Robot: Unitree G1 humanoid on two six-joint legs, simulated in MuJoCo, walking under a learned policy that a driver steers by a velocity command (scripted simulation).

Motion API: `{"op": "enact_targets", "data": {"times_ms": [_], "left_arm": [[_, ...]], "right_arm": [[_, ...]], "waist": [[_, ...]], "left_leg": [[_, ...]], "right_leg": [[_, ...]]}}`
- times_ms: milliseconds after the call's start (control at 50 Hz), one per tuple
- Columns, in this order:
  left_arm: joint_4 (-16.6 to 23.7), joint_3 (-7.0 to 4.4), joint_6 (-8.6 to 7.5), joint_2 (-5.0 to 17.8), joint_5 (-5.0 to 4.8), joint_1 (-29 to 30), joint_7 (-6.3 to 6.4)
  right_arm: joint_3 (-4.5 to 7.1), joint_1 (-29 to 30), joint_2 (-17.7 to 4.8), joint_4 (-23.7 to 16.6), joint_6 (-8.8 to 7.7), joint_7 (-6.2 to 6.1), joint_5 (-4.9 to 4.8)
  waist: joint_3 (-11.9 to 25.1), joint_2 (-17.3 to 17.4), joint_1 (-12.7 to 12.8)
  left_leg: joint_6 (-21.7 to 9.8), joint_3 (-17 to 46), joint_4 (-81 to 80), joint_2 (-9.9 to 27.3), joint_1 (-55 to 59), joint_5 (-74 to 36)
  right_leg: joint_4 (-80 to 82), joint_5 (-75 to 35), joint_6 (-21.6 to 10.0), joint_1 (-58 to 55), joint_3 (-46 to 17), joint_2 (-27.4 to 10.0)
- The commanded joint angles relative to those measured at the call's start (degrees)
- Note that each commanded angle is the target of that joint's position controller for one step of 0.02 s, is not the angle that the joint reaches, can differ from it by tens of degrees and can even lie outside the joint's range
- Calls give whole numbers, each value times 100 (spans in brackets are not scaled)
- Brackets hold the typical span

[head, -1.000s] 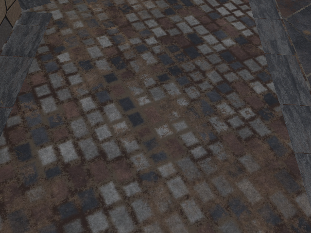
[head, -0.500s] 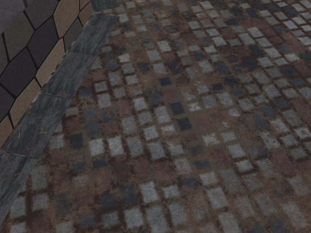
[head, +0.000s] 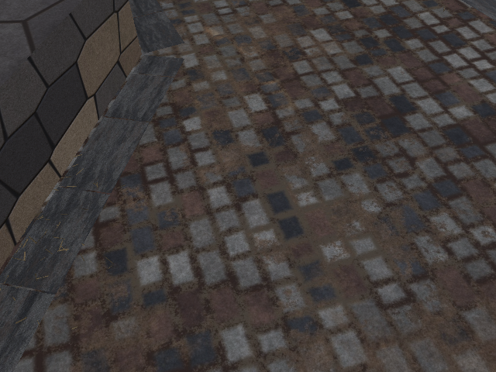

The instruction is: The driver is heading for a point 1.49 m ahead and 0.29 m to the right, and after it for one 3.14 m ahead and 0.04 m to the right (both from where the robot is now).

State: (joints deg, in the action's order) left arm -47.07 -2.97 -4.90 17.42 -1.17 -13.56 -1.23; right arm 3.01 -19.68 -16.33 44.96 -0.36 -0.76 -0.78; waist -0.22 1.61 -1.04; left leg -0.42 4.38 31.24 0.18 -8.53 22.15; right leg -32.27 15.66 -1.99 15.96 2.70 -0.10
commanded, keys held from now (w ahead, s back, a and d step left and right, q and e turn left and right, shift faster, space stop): w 1.00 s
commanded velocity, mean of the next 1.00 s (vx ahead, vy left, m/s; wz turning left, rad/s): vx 0.46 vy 0.00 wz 0.00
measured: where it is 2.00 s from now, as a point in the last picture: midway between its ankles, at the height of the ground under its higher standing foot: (282, 206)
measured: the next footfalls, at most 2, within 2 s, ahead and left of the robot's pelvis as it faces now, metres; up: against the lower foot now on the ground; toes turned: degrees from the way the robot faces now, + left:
left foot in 0.48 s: +0.42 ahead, +0.10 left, +0.00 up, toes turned +0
right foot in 1.02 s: +0.71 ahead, -0.15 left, +0.00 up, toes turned -3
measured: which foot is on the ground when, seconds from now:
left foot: up 0.00-0.46, down 0.48-1.00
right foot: down 0.00-0.48, up 0.50-1.00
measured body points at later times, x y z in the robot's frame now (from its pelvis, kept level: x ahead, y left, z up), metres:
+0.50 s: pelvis +0.24 +0.00 -0.02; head +0.28 +0.00 +0.43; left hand +0.18 +0.28 -0.14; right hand +0.50 -0.21 -0.08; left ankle +0.38 +0.10 -0.73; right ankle +0.01 -0.10 -0.72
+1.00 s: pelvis +0.53 -0.03 +0.00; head +0.56 -0.04 +0.44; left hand +0.76 +0.19 -0.08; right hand +0.51 -0.32 -0.14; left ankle +0.38 +0.10 -0.73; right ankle +0.67 -0.15 -0.73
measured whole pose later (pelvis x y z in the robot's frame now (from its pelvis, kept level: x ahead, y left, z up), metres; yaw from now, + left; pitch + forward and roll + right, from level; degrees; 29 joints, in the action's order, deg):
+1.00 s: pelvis +0.53 -0.03 +0.00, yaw -1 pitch +2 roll +3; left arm -40.3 -0.7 -5.0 15.0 -0.7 -2.7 -2.2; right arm 3.1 -22.0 -17.1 51.9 -3.3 0.3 -1.2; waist -1.5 -1.9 -4.7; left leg -0.1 -1.5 17.1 -2.2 3.4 22.0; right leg -28.4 1.5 -2.5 29.1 -0.1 -3.1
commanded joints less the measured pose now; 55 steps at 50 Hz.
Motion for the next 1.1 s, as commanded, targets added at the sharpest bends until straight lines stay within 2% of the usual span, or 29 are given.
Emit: {"op": "enact_targets", "data": {"times_ms": [20, 40, 60, 100, 140, 200, 280, 340, 400, 440, 480, 500, 520, 540, 560, 580, 600, 620, 660, 720, 800, 900, 960, 1000, 1020, 1040, 1060, 1080, 1100], "left_arm": [[-118, -313, -85, 1372, 94, -1711, -22], [20, -205, -124, 1038, 86, -1182, -22], [107, -137, -142, 795, 81, -883, -5], [167, -75, -132, 680, 133, -658, -2], [123, -13, -102, 528, 138, -810, 14], [20, -3, -46, 564, 108, -1068, 58], [-65, 5, 37, 629, 101, -1227, 170], [-197, -17, 64, 693, 59, -1470, 195], [-277, -63, 121, 739, 21, -1486, 210], [-254, -123, 167, 885, 45, -1375, 234], [-182, -117, 261, 904, 105, -1189, 255], [-17, -18, 242, 661, 236, -1250, 274], [-39, 208, 138, -208, 156, -2149, 169], [-17, 45, 3, 551, -22, -1476, 126], [230, -37, -80, 765, -175, -831, 98], [300, -14, -131, 683, -141, -528, 125], [298, -45, -126, 632, -49, -441, 141], [261, -49, -73, 560, -20, -628, 133], [212, -14, 48, 360, 10, -808, 148], [462, 12, 123, 311, 99, -225, 182], [702, 88, 25, 163, 110, 668, 115], [1010, 88, -46, 250, 20, 1452, -31], [1057, 23, -73, 430, 29, 1305, -106], [710, -176, -77, 776, 48, 74, -65], [512, -306, -52, 1188, 98, -959, -9], [394, -410, -13, 1676, 131, -1238, -24], [439, -256, -8, 1034, 75, -1264, -39], [507, -172, -21, 805, 87, -823, -26], [575, -139, -23, 711, 112, -433, -19]], "right_arm": [[44, 877, -301, -926, -283, -16, -53], [138, 763, -631, -837, -365, -14, -169], [157, 768, -703, -752, -415, 23, -179], [174, 841, -611, -638, -458, 55, -48], [160, 842, -470, -585, -446, 134, -7], [113, 1169, -301, -716, -411, 170, 24], [-12, 2027, -77, -1005, -479, 251, -17], [-39, 2488, -87, -1160, -531, 347, -56], [-19, 2668, -209, -1267, -589, 430, -68], [81, 2255, -456, -1176, -583, 413, -41], [292, 675, -879, -735, -532, 297, -40], [375, -401, -1259, -509, -479, 205, 51], [379, -496, -1372, -388, -500, 268, 59], [248, -330, -777, -383, -498, 243, -3], [190, 156, -646, -410, -493, 214, -9], [170, 521, -609, -428, -506, 218, 20], [147, 736, -508, -440, -532, 239, 82], [122, 836, -426, -418, -566, 247, 155], [123, 868, -406, -318, -637, 269, 85], [162, 712, -617, -115, -679, 222, 60], [179, 391, -805, 46, -599, 138, 20], [201, -181, -971, 367, -460, 117, -60], [234, -166, -1059, 455, -340, 74, -57], [193, -4, -997, 425, -268, 56, -15], [61, -67, -712, 277, -274, 39, 114], [-149, -848, 20, 201, -404, 98, 84], [-35, -589, -566, 312, -517, 134, -35], [65, -30, -905, 149, -586, 161, -180], [48, 318, -849, 68, -610, 135, -158]], "waist": [[228, -1926, 778], [-270, -1200, 550], [-601, -956, 446], [-616, -661, 351], [-433, -753, 351], [-349, -593, 401], [-568, -591, 600], [-757, -558, 674], [-741, -609, 513], [-275, -812, 183], [798, -852, -650], [1718, -130, -916], [2523, 1403, -280], [1931, 766, -583], [931, 533, -461], [447, -68, -258], [167, -167, -70], [184, 21, 141], [130, 146, 296], [-254, 116, 231], [-362, 35, -96], [-406, 80, -364], [-241, 212, -144], [520, 161, 518], [1420, -382, 874], [2074, -1983, 477], [2079, -1451, 719], [1181, -1072, 685], [720, -629, 535]], "left_leg": [[-27, -5, 2746, -436, -3309, 1207], [-118, 316, 3370, 10, -3755, 833], [-218, 236, 3440, 244, -3918, 205], [-252, 86, 3146, 521, -3813, -673], [-179, -122, 2933, 567, -3538, -1201], [38, -346, 2393, 531, -3647, -1641], [153, -600, 818, 354, -3127, -2563], [76, -633, 136, 216, -2929, -2795], [-185, -572, -225, 129, -2862, -2477], [-411, -709, -236, -137, -2164, -2053], [-776, -771, -337, -233, 81, -2183], [-1136, 600, -4, 953, 2091, -2092], [-2091, 3562, -698, 2243, 3713, -538], [-1801, 3720, -1326, 2018, 3163, 181], [-1573, 2775, -1536, 1845, 2239, -58], [-1463, 2166, -1736, 1646, 1340, -776], [-1424, 1691, -1893, 1425, 718, -1386], [-1408, 1392, -2057, 1279, 338, -1663], [-1492, 1001, -2336, 1165, -99, -1875], [-1526, 561, -2602, 1099, -471, -2066], [-1246, -18, -2571, 799, -355, -2288], [-1126, 82, -2201, 1198, 599, -2230], [-950, 185, -1699, 1434, 1171, -2914], [-706, -150, -209, 1038, 951, -4318], [-497, -423, 1498, 695, -59, -3177], [-93, -502, 3493, -397, -2445, 400], [-136, 283, 4210, -212, -3134, 1103], [-223, 219, 4329, 83, -3521, 658], [-229, 45, 4104, 376, -3398, 129]], "right_leg": [[2249, 1758, -1298, -2432, -4357, -2242], [2362, 2454, -1365, -2120, -4274, -2290], [2345, 2220, -1174, -1912, -3621, -2026], [2379, 819, -883, -1805, -2600, -1570], [2388, -593, -752, -1768, -1837, -1247], [2387, -2118, -810, -1845, -1241, -1125], [2616, -2209, -712, -1447, -734, -926], [2642, -2161, -787, -1606, -709, -1110], [2304, -2960, -766, -2165, -695, -1370], [1613, -4814, -660, -2499, -646, -1410], [-323, -5828, -428, -1972, -415, -1115], [-2135, -3701, -306, -513, -329, -773], [-3991, 1568, -9, 1615, -737, 415], [-4477, 1649, -96, 2202, -1254, 165], [-4405, 1109, -141, 2472, -1046, -113], [-4113, 585, -123, 2280, -882, -398], [-3839, 283, -63, 2095, -820, -566], [-3719, 88, -24, 1747, -869, -721], [-3415, 15, 108, 1547, -789, -832], [-2627, -501, 341, 1953, -677, -954], [-890, -1915, 366, 1824, -437, -759], [50, -2003, 203, 1892, -429, -541], [295, -1284, -42, 1604, -391, -405], [495, -1198, -331, -141, -95, -101], [254, -1449, -669, -1850, -996, -952], [891, -216, -1630, -3764, -3784, -2200], [1456, 627, -1598, -3767, -4482, -2198], [1539, 513, -1339, -3083, -3621, -2024], [1627, -98, -1212, -2319, -2941, -1795]]}}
